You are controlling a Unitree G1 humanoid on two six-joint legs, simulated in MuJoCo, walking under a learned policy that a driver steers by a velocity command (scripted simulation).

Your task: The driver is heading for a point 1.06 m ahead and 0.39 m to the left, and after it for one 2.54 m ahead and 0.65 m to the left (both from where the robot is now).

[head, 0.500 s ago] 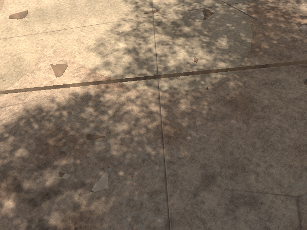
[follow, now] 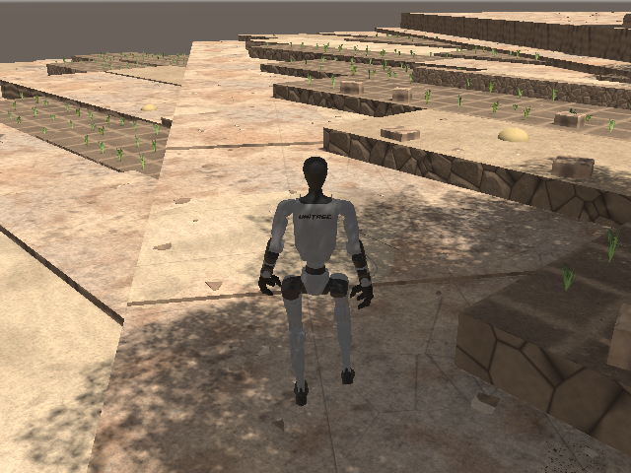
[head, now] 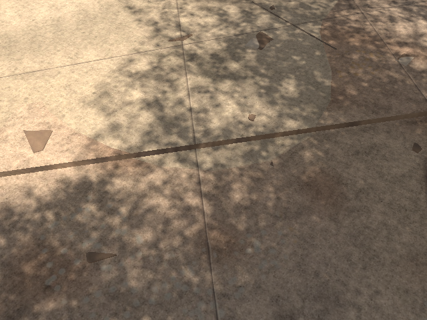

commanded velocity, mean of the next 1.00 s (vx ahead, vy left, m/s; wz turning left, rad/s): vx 0.50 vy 0.00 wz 0.33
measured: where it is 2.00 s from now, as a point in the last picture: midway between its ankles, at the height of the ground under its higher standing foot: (138, 213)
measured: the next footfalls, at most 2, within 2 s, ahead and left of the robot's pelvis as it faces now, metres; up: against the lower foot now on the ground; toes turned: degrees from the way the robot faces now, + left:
right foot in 0.30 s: +0.34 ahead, -0.17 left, +0.00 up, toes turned -1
left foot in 0.86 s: +0.59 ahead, +0.12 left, +0.00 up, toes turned +22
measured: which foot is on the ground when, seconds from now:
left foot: down 0.00-0.30, up 0.32-0.84, down 0.86-1.00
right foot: up 0.00-0.28, down 0.30-0.88, up 0.90-1.00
